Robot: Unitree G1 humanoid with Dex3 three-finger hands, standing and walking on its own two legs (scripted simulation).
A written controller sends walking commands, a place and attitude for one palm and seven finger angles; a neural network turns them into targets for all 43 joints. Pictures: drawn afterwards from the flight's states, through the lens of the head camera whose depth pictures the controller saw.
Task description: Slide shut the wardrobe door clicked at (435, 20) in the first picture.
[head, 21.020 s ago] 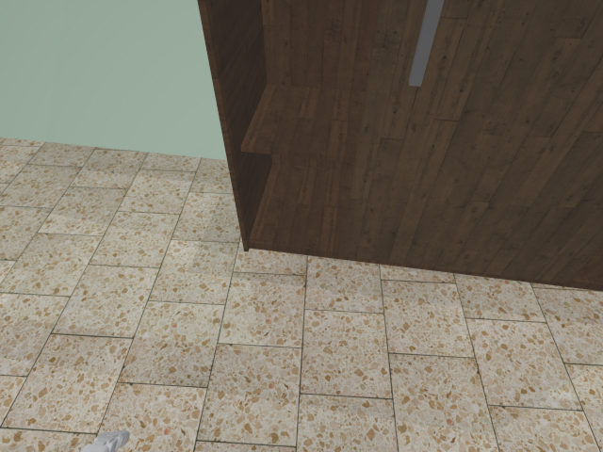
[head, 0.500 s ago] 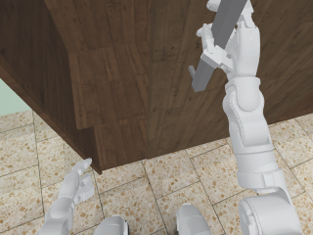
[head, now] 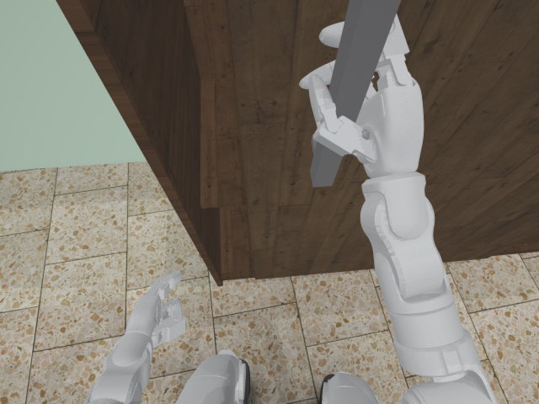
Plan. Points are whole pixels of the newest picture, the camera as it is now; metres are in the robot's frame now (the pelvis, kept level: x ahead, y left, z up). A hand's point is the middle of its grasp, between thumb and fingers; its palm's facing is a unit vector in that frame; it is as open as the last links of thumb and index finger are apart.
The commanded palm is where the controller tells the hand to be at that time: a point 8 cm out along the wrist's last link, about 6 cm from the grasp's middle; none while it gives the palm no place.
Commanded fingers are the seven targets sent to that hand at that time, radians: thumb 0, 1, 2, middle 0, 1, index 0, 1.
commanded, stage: step sideways, sliding the door along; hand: right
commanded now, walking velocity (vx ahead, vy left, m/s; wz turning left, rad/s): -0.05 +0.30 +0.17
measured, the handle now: (338, 86) +0.42 -0.05 +0.21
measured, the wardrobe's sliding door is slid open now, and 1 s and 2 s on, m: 0.12 0.00 0.00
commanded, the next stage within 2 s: stop walking and hold the door there in 0.84 s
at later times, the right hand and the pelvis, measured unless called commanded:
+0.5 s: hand (201, 129) +0.35 +0.08 +0.21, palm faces -0.18 +0.98 -0.05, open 6.8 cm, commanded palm +0.35 +0.04 +0.21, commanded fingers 0.00 -0.90 -0.90 0.45 1.40 0.45 1.40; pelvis -0.08 +0.10 +0.00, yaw +6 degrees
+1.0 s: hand (194, 125) +0.36 +0.09 +0.21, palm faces +0.16 +0.98 -0.14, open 6.6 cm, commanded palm +0.33 +0.04 +0.20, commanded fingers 0.00 -0.90 -0.90 0.45 1.40 0.45 1.40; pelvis -0.09 +0.26 +0.01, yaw +4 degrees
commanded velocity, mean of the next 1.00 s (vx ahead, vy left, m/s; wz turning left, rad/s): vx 0.19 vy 0.26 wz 0.03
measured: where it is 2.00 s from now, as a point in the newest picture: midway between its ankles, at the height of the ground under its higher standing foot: outside the picture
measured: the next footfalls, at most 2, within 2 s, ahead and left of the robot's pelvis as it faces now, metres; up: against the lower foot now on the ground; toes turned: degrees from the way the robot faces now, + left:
right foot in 0.38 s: -0.01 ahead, -0.07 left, +0.00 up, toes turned -3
left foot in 0.58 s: -0.03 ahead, +0.26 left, +0.00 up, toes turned +8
